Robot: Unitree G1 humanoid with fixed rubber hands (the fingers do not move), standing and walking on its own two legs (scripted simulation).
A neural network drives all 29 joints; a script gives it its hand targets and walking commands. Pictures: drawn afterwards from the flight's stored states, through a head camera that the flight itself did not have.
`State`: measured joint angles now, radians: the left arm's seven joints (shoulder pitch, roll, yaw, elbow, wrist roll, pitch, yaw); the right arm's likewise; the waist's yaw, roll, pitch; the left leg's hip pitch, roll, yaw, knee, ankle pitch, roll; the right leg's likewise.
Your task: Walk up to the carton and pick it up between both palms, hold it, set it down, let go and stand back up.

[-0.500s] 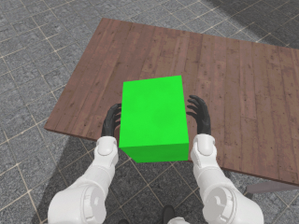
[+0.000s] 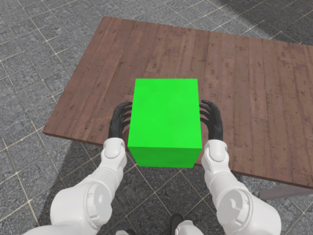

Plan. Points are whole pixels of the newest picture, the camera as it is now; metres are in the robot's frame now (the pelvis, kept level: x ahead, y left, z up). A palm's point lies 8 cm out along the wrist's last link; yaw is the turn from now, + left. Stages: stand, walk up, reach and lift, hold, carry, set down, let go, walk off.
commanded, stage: set down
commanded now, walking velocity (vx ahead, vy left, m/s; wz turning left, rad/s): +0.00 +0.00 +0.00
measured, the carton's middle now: (165, 126) +0.43 -0.04 -0.08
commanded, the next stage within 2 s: none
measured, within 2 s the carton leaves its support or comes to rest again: neither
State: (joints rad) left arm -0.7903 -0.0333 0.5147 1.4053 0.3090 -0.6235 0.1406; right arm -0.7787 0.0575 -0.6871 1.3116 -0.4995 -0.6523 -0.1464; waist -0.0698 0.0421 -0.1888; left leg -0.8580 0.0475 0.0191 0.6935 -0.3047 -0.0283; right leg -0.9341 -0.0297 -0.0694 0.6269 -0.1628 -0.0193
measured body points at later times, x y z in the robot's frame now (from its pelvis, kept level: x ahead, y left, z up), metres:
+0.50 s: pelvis -0.01 +0.00 -0.02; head +0.13 -0.01 +0.41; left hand +0.42 +0.10 -0.04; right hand +0.39 -0.17 -0.04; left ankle -0.01 +0.14 -0.71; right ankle +0.06 -0.11 -0.71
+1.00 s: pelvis -0.01 +0.01 -0.03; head +0.12 -0.01 +0.40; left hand +0.43 +0.10 -0.04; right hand +0.39 -0.17 -0.04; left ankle -0.01 +0.14 -0.71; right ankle +0.06 -0.11 -0.71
